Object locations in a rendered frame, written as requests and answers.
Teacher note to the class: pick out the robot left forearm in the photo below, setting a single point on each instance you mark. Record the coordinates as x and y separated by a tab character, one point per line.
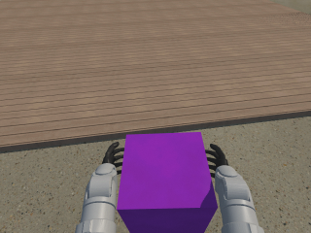
98	211

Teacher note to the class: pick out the carton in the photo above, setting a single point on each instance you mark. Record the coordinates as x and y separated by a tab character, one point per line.
166	185

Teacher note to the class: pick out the robot right forearm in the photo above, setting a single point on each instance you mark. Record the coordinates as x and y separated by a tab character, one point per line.
236	202

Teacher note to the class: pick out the right robot hand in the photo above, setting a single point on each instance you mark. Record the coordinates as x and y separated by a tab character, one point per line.
219	159

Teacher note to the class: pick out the left robot hand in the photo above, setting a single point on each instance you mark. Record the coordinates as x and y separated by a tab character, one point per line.
110	158

